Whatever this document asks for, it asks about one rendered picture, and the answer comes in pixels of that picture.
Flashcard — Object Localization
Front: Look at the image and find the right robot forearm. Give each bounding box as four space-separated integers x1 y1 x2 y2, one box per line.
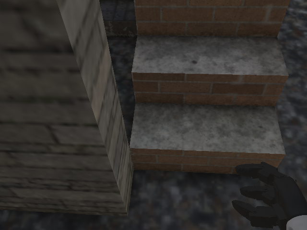
286 215 307 230

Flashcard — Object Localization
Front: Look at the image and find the robot right hand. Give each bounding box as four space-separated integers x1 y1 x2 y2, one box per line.
231 162 307 230

